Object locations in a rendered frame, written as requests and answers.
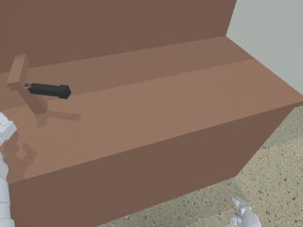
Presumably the left robot hand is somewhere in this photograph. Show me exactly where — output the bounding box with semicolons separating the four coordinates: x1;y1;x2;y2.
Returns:
0;112;17;146

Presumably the tap lever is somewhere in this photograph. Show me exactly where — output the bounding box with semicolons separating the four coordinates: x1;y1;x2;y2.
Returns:
26;82;71;99

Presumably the counter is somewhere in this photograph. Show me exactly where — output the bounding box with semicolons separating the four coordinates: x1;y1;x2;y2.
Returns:
0;0;303;227

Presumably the left robot forearm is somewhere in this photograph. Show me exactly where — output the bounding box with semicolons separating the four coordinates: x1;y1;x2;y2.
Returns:
0;152;15;227

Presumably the right robot hand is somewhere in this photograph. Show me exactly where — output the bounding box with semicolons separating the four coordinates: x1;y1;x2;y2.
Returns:
226;195;261;227

